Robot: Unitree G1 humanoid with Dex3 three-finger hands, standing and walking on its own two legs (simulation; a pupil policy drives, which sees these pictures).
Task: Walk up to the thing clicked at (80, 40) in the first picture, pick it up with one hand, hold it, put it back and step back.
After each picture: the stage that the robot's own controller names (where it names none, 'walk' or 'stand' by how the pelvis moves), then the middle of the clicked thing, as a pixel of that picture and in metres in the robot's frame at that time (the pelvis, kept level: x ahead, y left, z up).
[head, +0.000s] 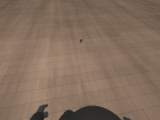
stand; (81, 40) +1.78 +0.21 -0.72
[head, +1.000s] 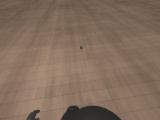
walk; (81, 46) +1.65 +0.30 -0.72
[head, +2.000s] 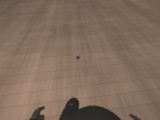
walk; (77, 56) +1.10 +0.28 -0.72
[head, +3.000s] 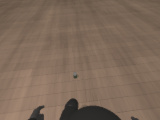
walk; (75, 75) +0.70 +0.24 -0.72
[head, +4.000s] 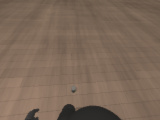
walk; (73, 89) +0.47 +0.16 -0.70
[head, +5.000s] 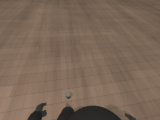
stand; (68, 95) +0.36 +0.20 -0.71
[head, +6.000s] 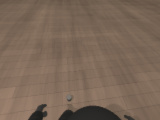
stand; (69, 98) +0.33 +0.19 -0.72
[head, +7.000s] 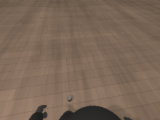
stand; (69, 98) +0.34 +0.20 -0.73
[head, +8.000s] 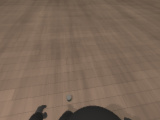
stand; (69, 98) +0.34 +0.20 -0.73
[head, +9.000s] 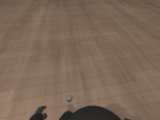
stand; (69, 98) +0.33 +0.20 -0.73
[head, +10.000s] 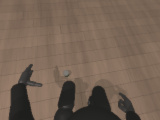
go down; (66, 73) +0.38 +0.20 -0.51
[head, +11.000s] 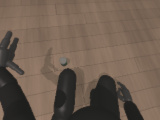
go down; (63, 61) +0.42 +0.24 -0.32
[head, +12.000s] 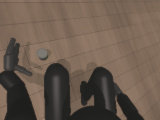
close in; (42, 54) +0.39 +0.28 -0.24
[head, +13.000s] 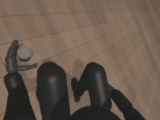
close; (24, 55) +0.39 +0.29 -0.21
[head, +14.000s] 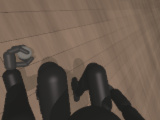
lift; (24, 54) +0.37 +0.29 -0.22
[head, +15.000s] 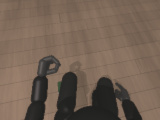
close; (61, 87) +0.19 +0.24 -0.41
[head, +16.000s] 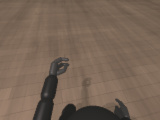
close; (38, 119) +0.06 +0.50 -0.69
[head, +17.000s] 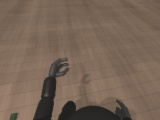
close; (12, 119) -0.02 +0.79 -0.69
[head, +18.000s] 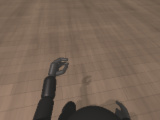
stand; out of the picture -0.08 +1.07 -0.69
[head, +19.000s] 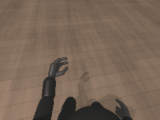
stand; out of the picture -0.15 +1.35 -0.67
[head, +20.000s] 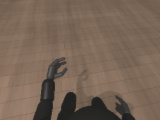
stand; out of the picture -0.21 +1.62 -0.63
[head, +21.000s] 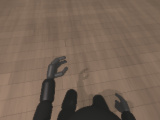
stand; out of the picture -0.27 +1.89 -0.61
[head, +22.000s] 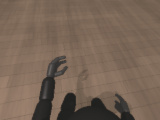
stand; out of the picture -0.33 +2.16 -0.64
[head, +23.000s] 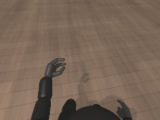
stand; out of the picture -0.41 +2.44 -0.68
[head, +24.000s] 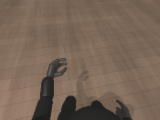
stand; out of the picture -0.47 +2.70 -0.66
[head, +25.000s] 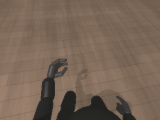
stand; out of the picture -0.51 +2.98 -0.63
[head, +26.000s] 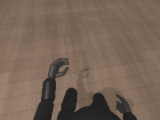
stand; out of the picture -0.57 +3.24 -0.60
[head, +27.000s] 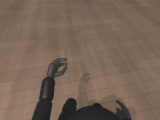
stand; out of the picture -0.62 +3.51 -0.67
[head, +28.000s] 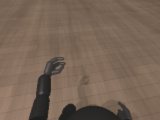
stand; out of the picture -0.66 +3.79 -0.70
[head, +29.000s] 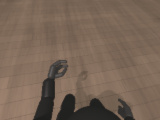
stand; out of the picture -0.71 +4.05 -0.66
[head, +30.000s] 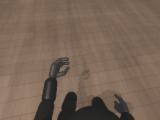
stand; out of the picture -0.73 +4.32 -0.63
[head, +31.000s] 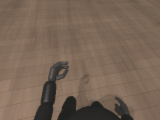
stand; out of the picture -0.76 +4.58 -0.66
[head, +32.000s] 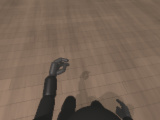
stand; out of the picture -0.82 +4.85 -0.67
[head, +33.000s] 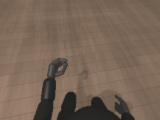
close; out of the picture -0.85 +5.11 -0.63
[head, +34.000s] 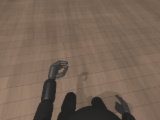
close; out of the picture -0.88 +5.37 -0.62
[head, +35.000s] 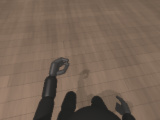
close; out of the picture -0.93 +5.63 -0.63
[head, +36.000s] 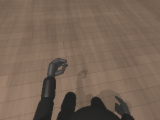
close; out of the picture -0.95 +5.89 -0.63
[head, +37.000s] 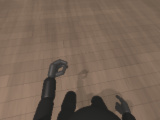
close; out of the picture -0.98 +6.15 -0.62
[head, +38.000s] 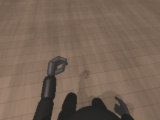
close; out of the picture -0.98 +6.42 -0.64
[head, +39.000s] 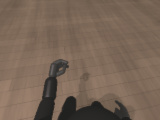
close; out of the picture -1.03 +6.67 -0.66
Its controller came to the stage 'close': yes
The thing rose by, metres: 0.02
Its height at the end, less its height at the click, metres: -0.02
